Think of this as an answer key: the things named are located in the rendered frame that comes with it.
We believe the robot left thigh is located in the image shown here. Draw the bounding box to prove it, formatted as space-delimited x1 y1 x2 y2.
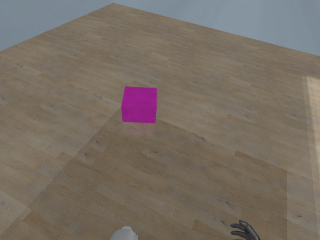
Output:
109 229 138 240

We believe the robot left shin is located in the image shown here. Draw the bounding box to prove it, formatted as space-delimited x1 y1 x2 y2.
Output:
122 226 132 230

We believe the carton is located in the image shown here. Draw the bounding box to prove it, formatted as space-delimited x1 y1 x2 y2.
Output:
121 86 157 124

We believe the right robot hand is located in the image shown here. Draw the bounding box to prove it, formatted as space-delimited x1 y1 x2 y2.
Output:
230 220 261 240

